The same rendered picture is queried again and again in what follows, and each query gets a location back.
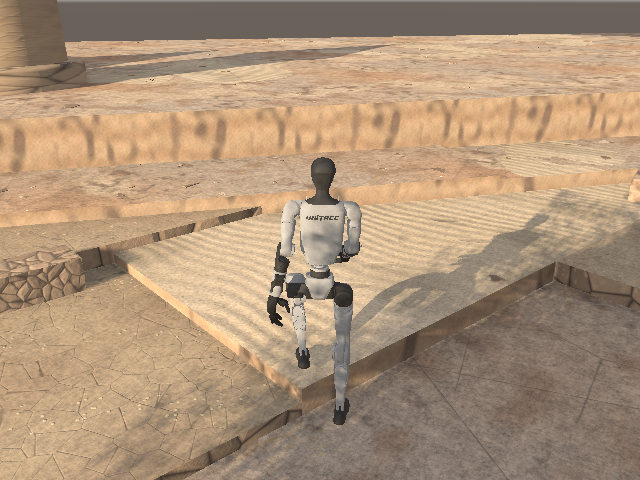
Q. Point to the robot left forearm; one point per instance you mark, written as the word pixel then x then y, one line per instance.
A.
pixel 279 273

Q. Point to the humanoid robot head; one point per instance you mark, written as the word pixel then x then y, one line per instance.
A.
pixel 322 173

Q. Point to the right robot foot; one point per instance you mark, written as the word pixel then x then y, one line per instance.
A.
pixel 340 416

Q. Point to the robot left hand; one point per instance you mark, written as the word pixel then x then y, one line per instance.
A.
pixel 271 309

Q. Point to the robot right hand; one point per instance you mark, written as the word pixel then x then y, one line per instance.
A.
pixel 341 259

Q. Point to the robot right upper arm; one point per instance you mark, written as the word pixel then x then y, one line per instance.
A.
pixel 353 213

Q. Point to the robot right forearm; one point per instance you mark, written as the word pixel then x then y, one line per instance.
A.
pixel 346 255

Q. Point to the robot left upper arm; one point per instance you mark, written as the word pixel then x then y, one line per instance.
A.
pixel 289 212

